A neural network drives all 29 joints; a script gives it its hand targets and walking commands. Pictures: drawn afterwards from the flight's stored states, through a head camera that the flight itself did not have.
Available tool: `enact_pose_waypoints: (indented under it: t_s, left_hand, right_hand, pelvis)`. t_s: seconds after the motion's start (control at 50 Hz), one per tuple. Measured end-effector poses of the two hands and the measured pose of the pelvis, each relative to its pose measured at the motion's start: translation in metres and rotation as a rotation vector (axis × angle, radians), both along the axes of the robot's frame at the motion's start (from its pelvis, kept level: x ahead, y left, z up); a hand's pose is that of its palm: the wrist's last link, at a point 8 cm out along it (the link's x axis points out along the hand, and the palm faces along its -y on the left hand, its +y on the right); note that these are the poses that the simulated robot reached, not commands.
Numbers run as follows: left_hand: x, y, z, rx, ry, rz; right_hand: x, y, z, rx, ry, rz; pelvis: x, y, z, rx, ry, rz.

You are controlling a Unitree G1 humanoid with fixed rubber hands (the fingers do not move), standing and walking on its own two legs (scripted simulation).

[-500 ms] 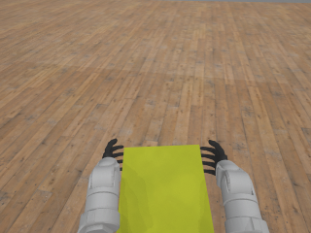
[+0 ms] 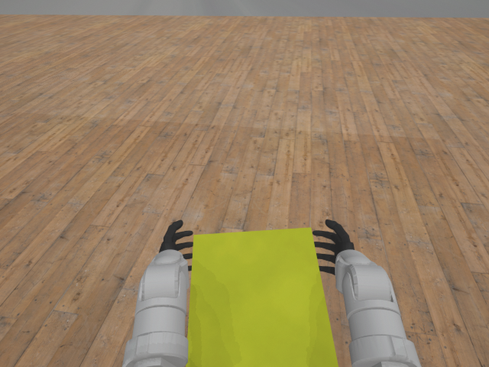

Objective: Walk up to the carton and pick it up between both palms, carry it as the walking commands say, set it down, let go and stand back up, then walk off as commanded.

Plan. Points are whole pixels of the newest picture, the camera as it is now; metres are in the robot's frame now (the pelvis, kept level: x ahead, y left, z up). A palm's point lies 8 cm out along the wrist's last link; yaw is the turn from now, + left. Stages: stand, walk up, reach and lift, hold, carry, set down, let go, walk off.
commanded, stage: reach and lift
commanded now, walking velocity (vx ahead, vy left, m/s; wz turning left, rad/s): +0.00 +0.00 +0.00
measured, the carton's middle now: (257, 307) +0.27 +0.00 -0.05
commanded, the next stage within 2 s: hold in 0.24 s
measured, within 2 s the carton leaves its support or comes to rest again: neither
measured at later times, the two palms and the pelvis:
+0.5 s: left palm (171, 257) +0.31 +0.15 +0.05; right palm (342, 264) +0.29 -0.15 +0.04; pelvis +0.01 +0.00 +0.00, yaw +0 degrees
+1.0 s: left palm (171, 263) +0.30 +0.14 +0.05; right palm (345, 267) +0.28 -0.15 +0.04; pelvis +0.00 +0.00 +0.00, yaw +0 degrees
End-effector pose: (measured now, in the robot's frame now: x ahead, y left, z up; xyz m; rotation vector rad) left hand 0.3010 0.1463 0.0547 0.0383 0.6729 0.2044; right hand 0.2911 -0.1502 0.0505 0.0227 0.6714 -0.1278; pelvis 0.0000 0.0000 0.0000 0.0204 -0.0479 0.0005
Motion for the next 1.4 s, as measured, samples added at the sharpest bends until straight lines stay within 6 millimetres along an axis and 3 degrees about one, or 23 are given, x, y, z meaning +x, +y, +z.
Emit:
enact_pose_waypoints:
  t_s: [0.26,0.46,0.92,1.4]
  left_hand:
    - [0.007,0.006,-0.001,0.007,-0.010,0.012]
    - [0.011,0.003,-0.003,-0.001,0.000,0.000]
    - [-0.003,-0.002,-0.004,-0.002,0.003,-0.020]
    - [0.001,-0.001,-0.004,0.012,0.001,-0.009]
  right_hand:
    - [0.012,0.007,-0.001,-0.008,0.011,-0.003]
    - [0.002,0.003,-0.012,-0.002,0.032,0.019]
    - [-0.008,-0.002,-0.006,-0.008,0.026,0.002]
    - [-0.002,0.001,-0.009,-0.023,0.039,-0.001]
  pelvis:
    - [0.005,0.005,0.000,-0.006,0.007,0.000]
    - [0.011,0.001,0.001,-0.002,0.015,0.000]
    - [0.002,-0.001,0.000,0.001,0.001,0.000]
    - [0.005,0.000,0.000,0.000,0.003,-0.001]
